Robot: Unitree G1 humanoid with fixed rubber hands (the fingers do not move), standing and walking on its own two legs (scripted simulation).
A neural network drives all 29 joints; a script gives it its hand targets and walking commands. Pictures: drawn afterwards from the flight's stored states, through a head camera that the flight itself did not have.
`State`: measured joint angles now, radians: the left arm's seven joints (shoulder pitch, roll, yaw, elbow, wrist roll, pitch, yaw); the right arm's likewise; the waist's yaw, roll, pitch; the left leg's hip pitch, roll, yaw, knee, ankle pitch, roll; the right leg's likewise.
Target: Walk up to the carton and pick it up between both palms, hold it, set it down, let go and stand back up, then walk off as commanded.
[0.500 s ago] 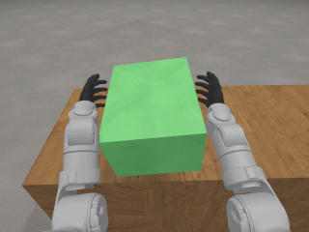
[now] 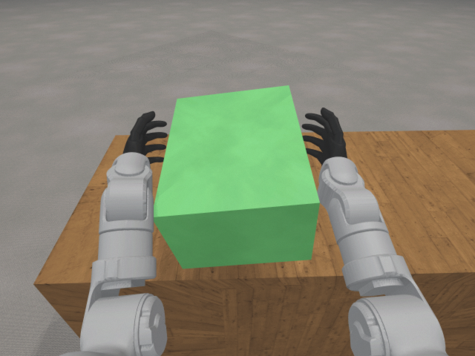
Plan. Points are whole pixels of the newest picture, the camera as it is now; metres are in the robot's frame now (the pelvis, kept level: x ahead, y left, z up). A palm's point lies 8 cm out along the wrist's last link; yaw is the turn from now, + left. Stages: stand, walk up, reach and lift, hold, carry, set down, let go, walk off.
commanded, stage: set down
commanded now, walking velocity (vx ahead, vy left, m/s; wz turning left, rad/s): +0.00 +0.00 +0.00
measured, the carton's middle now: (238, 172) +0.41 +0.01 +0.14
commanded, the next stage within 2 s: none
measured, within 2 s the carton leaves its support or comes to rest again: neither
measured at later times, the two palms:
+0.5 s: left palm (148, 163) +0.41 +0.17 +0.16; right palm (325, 162) +0.39 -0.15 +0.17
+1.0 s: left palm (161, 161) +0.43 +0.15 +0.15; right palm (332, 165) +0.40 -0.16 +0.16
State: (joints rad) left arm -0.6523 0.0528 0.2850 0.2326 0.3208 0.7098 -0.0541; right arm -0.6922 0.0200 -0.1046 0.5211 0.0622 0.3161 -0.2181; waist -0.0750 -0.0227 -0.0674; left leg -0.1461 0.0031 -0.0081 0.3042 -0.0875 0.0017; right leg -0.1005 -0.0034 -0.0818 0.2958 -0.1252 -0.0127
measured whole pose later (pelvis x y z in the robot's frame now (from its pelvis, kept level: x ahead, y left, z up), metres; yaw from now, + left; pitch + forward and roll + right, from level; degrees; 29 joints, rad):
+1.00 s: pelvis +0.02 +0.00 +0.00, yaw +0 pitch -2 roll +0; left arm -0.75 0.05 0.35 0.63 0.33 0.33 -0.06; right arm -0.68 0.07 -0.28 0.72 -0.08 -0.03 -0.19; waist -0.07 -0.07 -0.02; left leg -0.14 0.00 -0.01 0.28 -0.11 0.00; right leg -0.09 0.00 -0.08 0.28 -0.14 -0.01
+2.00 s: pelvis +0.04 +0.00 +0.00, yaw +0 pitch +0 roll +0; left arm -0.87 0.10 0.39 0.95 0.33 0.14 -0.11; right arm -0.67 0.17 -0.49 0.75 -0.26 -0.05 -0.17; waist -0.07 -0.07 0.00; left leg -0.14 0.00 -0.01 0.27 -0.13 0.00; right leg -0.09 -0.01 -0.08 0.27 -0.16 0.00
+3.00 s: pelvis +0.08 +0.01 +0.00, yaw +0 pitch +3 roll -1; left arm -0.92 0.13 0.42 1.06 0.33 0.04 -0.15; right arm -0.61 0.25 -0.59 0.75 -0.35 -0.12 -0.19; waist -0.07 -0.08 0.03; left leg -0.14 0.00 -0.01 0.27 -0.18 0.01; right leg -0.09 -0.01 -0.08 0.26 -0.18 0.04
